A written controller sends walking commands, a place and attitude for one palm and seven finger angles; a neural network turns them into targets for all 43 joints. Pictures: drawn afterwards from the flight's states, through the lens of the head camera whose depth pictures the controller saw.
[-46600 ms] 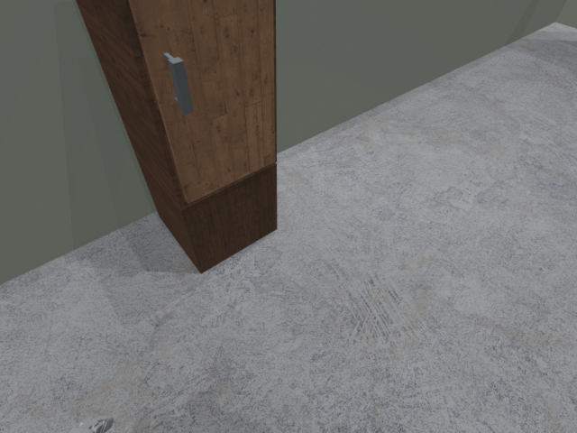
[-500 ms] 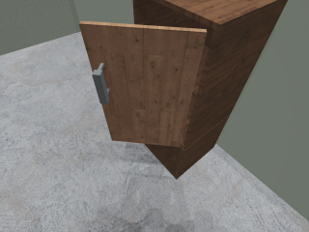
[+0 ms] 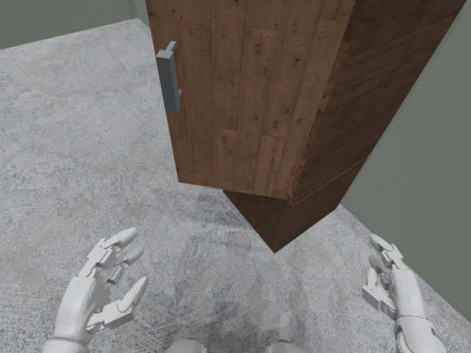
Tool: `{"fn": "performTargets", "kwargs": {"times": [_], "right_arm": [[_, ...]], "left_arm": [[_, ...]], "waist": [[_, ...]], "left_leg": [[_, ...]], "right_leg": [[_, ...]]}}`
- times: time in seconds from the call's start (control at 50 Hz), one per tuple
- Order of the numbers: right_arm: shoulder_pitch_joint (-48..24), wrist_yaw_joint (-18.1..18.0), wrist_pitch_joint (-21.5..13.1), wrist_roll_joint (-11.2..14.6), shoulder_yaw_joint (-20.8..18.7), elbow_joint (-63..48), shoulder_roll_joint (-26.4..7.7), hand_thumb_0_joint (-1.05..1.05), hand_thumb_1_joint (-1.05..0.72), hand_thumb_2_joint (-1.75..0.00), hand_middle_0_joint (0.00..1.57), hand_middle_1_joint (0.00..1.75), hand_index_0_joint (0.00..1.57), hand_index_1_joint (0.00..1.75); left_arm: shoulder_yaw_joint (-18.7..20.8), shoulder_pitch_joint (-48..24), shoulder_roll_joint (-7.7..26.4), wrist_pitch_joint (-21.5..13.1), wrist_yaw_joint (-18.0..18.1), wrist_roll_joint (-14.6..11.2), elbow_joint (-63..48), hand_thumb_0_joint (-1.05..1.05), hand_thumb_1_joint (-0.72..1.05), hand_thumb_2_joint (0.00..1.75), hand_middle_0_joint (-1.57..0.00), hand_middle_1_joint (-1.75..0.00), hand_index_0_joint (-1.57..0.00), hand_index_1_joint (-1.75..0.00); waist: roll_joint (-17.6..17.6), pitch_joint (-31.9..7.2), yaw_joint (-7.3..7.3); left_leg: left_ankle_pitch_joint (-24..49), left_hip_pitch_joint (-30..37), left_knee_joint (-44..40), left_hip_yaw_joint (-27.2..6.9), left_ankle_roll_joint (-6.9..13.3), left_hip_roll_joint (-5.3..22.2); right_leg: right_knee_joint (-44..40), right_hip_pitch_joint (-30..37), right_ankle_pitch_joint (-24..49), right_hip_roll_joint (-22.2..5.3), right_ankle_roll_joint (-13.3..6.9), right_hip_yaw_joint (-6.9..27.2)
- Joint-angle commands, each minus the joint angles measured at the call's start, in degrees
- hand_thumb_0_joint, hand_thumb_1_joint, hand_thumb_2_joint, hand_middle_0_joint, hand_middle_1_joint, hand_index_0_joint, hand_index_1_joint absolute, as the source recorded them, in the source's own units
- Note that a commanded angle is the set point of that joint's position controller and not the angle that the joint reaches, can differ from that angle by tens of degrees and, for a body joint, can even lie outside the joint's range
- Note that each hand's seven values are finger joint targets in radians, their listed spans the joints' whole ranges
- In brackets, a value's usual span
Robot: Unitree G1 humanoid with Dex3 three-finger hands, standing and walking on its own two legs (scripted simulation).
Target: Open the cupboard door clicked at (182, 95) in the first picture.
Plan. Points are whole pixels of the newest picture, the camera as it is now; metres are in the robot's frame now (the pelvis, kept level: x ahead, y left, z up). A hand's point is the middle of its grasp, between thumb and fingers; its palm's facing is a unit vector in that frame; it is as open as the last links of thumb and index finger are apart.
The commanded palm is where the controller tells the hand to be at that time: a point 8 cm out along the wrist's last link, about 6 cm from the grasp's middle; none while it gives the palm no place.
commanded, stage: raise the hand with hooked fingers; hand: left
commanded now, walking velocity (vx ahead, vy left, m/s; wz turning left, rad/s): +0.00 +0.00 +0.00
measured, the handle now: (172, 77) +0.59 +0.19 +0.13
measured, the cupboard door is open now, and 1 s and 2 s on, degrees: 45 45 45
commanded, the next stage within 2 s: move the hooked fingers beside the handle in 1.64 s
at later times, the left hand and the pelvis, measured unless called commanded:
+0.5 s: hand (92, 245) +0.24 +0.24 +0.08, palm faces -0.03 -1.00 -0.07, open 11.8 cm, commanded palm +0.22 +0.29 +0.09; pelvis +0.00 +0.02 +0.02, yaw +0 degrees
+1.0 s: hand (50, 195) +0.28 +0.29 +0.14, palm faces +0.00 -1.00 -0.07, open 13.9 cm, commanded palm +0.26 +0.34 +0.14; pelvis +0.01 +0.02 +0.04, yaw +1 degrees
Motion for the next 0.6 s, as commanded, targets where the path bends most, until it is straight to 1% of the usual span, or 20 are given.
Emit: {"fn": "performTargets", "kwargs": {"times": [0.0, 0.02, 0.06, 0.08, 0.14, 0.18, 0.2, 0.22, 0.26, 0.28, 0.3, 0.34, 0.36, 0.38, 0.42, 0.44, 0.46, 0.5, 0.54, 0.58], "right_arm": [[4.4, -1.6, -1.6, -0.2, 0.4, -5.4, -4.7, 0.0, -0.9, -0.9, 0.2, 0.3, 0.2, 0.3], [5.0, -1.8, -2.0, 0.0, 0.7, -4.6, -4.7, 0.0, -0.9, -0.9, 0.2, 0.3, 0.2, 0.3], [4.8, -2.4, -2.8, 0.3, 1.3, -3.1, -5.4, 0.0, -0.9, -0.9, 0.2, 0.3, 0.2, 0.3], [4.7, -2.7, -3.0, 0.3, 1.7, -2.6, -5.9, 0.0, -0.9, -0.9, 0.2, 0.3, 0.2, 0.3], [3.8, -3.1, -3.3, 1.1, 1.8, -2.7, -5.7, 0.0, -0.9, -0.9, 0.2, 0.3, 0.2, 0.3], [2.8, -3.2, -3.2, 1.1, 2.2, -2.9, -5.6, 0.0, -0.9, -0.9, 0.2, 0.3, 0.2, 0.3], [2.7, -3.1, -3.3, 1.2, 2.4, -3.3, -5.0, 0.0, -0.9, -0.9, 0.2, 0.3, 0.2, 0.3], [2.6, -3.0, -3.4, 1.1, 2.3, -3.3, -4.7, 0.0, -0.9, -0.9, 0.2, 0.3, 0.2, 0.3], [2.6, -2.9, -3.6, 0.9, 2.4, -3.0, -4.5, 0.0, -0.9, -0.9, 0.2, 0.3, 0.2, 0.3], [2.4, -2.9, -3.6, 0.7, 2.4, -2.8, -4.6, 0.0, -0.9, -0.9, 0.2, 0.3, 0.2, 0.3], [2.8, -2.8, -3.8, 0.7, 2.6, -2.8, -4.8, 0.0, -0.9, -0.9, 0.2, 0.3, 0.2, 0.3], [3.9, -2.7, -4.4, 0.7, 2.4, -2.5, -5.2, 0.0, -0.9, -0.9, 0.2, 0.3, 0.2, 0.3], [4.3, -2.7, -4.7, 0.8, 2.3, -2.3, -5.5, 0.0, -0.9, -0.9, 0.2, 0.3, 0.2, 0.3], [4.4, -2.8, -4.8, 0.8, 2.4, -2.3, -6.0, 0.0, -0.9, -0.9, 0.2, 0.3, 0.2, 0.3], [5.3, -3.1, -5.1, 1.0, 2.3, -2.0, -6.3, 0.0, -0.9, -0.9, 0.2, 0.3, 0.2, 0.3], [5.7, -3.2, -5.4, 1.1, 2.2, -1.9, -6.4, 0.0, -0.9, -0.9, 0.2, 0.3, 0.2, 0.3], [5.7, -3.3, -5.6, 1.1, 2.2, -1.7, -6.5, 0.0, -0.9, -0.9, 0.2, 0.3, 0.2, 0.3], [6.0, -3.5, -5.5, 1.2, 2.3, -1.4, -6.9, 0.0, -0.9, -0.9, 0.2, 0.3, 0.2, 0.3], [6.0, -3.6, -5.7, 1.2, 2.3, -1.0, -6.8, 0.0, -0.9, -0.9, 0.2, 0.3, 0.2, 0.3], [6.3, -3.7, -5.6, 1.1, 2.4, -0.8, -7.1, 0.0, -0.9, -0.9, 0.2, 0.3, 0.2, 0.3]], "left_arm": [[3.3, -15.0, 9.2, -6.0, 1.8, -1.2, -25.6, 0.0, 0.34, 0.66, -0.24, -0.66, -0.24, -0.66], [2.1, -14.3, 8.2, -5.9, 1.1, -1.2, -23.9, 0.0, 0.32, 0.65, -0.24, -0.68, -0.24, -0.68], [1.4, -15.9, 9.0, -4.6, -0.8, -1.2, -21.5, 0.0, 0.27, 0.63, -0.25, -0.7, -0.25, -0.7], [1.8, -16.2, 9.9, -2.9, -2.3, -1.6, -19.0, 0.0, 0.25, 0.62, -0.25, -0.72, -0.25, -0.72], [5.9, -12.3, 12.2, 3.2, -4.0, -2.9, -14.9, 0.0, 0.18, 0.59, -0.25, -0.76, -0.25, -0.76], [9.8, -9.8, 14.5, 6.6, -4.3, -4.3, -12.6, 0.0, 0.13, 0.57, -0.25, -0.8, -0.25, -0.8], [9.6, -9.4, 13.4, 7.3, -4.2, -4.6, -14.5, 0.0, 0.11, 0.56, -0.26, -0.81, -0.26, -0.81], [11.0, -8.3, 13.8, 7.8, -3.5, -5.1, -14.9, 0.0, 0.08, 0.55, -0.26, -0.82, -0.26, -0.82], [11.5, -8.8, 13.3, 7.8, -2.2, -5.8, -15.1, 0.0, 0.04, 0.53, -0.26, -0.86, -0.26, -0.86], [12.8, -8.9, 14.3, 7.6, -1.9, -6.0, -13.4, 0.0, 0.01, 0.52, -0.26, -0.87, -0.26, -0.87], [11.4, -10.5, 13.3, 6.8, -1.8, -5.8, -14.4, 0.0, -0.01, 0.51, -0.27, -0.88, -0.27, -0.88], [11.3, -10.7, 13.4, 5.7, -1.5, -5.3, -13.7, 0.0, -0.06, 0.49, -0.27, -0.92, -0.27, -0.92], [10.9, -12.1, 13.6, 5.2, -1.6, -5.1, -13.6, 0.0, -0.08, 0.48, -0.27, -0.93, -0.27, -0.93], [11.4, -13.6, 14.7, 5.2, -1.9, -5.1, -13.2, 0.0, -0.1, 0.47, -0.27, -0.94, -0.27, -0.94], [11.9, -15.0, 15.8, 4.7, -2.4, -4.8, -13.0, 0.0, -0.15, 0.45, -0.27, -0.98, -0.27, -0.98], [11.7, -15.7, 15.8, 4.7, -2.6, -4.8, -13.6, 0.0, -0.17, 0.44, -0.28, -0.99, -0.28, -0.99], [12.3, -16.1, 16.4, 4.8, -2.7, -5.0, -13.6, 0.0, -0.2, 0.43, -0.28, -1.0, -0.28, -1.0], [13.3, -18.2, 17.8, 5.3, -3.3, -5.4, -12.8, 0.0, -0.24, 0.41, -0.28, -1.03, -0.28, -1.03], [14.0, -18.6, 18.3, 5.6, -3.5, -5.6, -13.2, 0.0, -0.29, 0.39, -0.29, -1.07, -0.29, -1.07], [15.3, -19.6, 19.9, 6.4, -3.7, -5.7, -12.3, 0.0, -0.34, 0.37, -0.29, -1.1, -0.29, -1.1]], "waist": [[7.1, -11.4, -4.37], [7.0, -10.6, -5.04], [7.9, -10.2, -5.83], [7.9, -9.4, -5.68], [5.3, -11.6, -3.58], [5.5, -12.7, -1.22], [6.2, -13.9, -0.91], [5.0, -14.6, -0.37], [2.1, -12.4, -0.63], [1.6, -10.2, -0.13], [2.3, -9.1, -0.89], [2.8, -8.9, -1.13], [3.0, -8.3, -1.71], [3.6, -7.3, -1.58], [5.5, -8.6, -1.63], [5.2, -9.6, -1.92], [6.3, -9.9, -1.56], [5.5, -9.3, -1.73], [8.1, -9.7, -1.44], [8.0, -9.3, -1.21]], "left_leg": [[14.8, 3.5, -6.4, -4.4, 0.5, -1.3], [14.3, 3.5, -6.3, -4.8, 0.5, -1.1], [13.4, 3.7, -6.7, -5.5, 0.5, -0.9], [14.0, 3.9, -7.1, -6.1, 0.5, -0.9], [12.9, 3.4, -9.9, -6.0, 0.3, -1.2], [15.5, 3.8, -11.7, -6.1, 0.0, -1.4], [17.1, 5.3, -12.7, -5.9, 0.0, -1.4], [18.6, 5.8, -13.3, -5.8, -0.1, -1.3], [18.3, 4.9, -14.5, -5.8, -0.2, -1.2], [18.6, 4.8, -15.0, -6.2, -0.4, -1.1], [17.5, 5.1, -15.7, -6.0, -0.4, -1.1], [16.2, 5.9, -16.3, -5.8, -0.4, -1.0], [15.3, 6.2, -16.6, -5.7, -0.4, -0.9], [15.4, 6.6, -16.9, -5.9, -0.4, -0.9], [15.3, 8.4, -17.7, -5.8, -0.4, -0.8], [16.2, 9.5, -17.8, -5.8, -0.3, -0.9], [16.8, 10.1, -18.1, -5.8, -0.4, -0.9], [18.4, 11.0, -18.7, -6.0, -0.4, -0.8], [20.7, 13.4, -19.4, -6.1, -0.6, -0.6], [24.3, 14.6, -19.7, -6.4, -0.8, -0.5]], "right_leg": [[-9.7, 7.7, 10.1, 2.3, 1.0, 6.9], [-9.9, 7.0, 9.5, 2.5, 1.1, 6.3], [-10.4, 6.3, 8.6, 2.6, 1.2, 5.6], [-10.3, 6.5, 9.3, 3.0, 0.9, 5.0], [-13.1, 11.4, 7.5, 2.4, 1.5, 5.0], [-13.2, 15.5, 9.7, 2.4, 1.1, 4.5], [-13.2, 16.4, 11.8, 2.2, 1.2, 3.7], [-13.3, 17.6, 13.3, 2.2, 1.3, 3.3], [-14.2, 17.8, 12.7, 2.2, 1.6, 3.1], [-14.2, 17.4, 12.7, 2.6, 1.2, 2.6], [-14.6, 16.4, 11.5, 2.5, 1.3, 2.6], [-15.2, 15.6, 9.8, 2.3, 1.4, 2.6], [-15.7, 15.1, 8.7, 2.3, 1.5, 2.7], [-15.6, 15.1, 8.7, 2.5, 1.1, 2.6], [-16.3, 15.8, 8.6, 2.3, 1.1, 2.8], [-16.4, 16.3, 9.7, 2.3, 1.3, 2.7], [-16.6, 16.9, 10.3, 2.2, 1.2, 2.7], [-17.1, 18.1, 12.3, 2.4, 1.1, 2.6], [-17.3, 18.5, 14.3, 2.4, 1.0, 2.2], [-17.4, 19.8, 17.4, 2.7, 0.8, 2.0]]}}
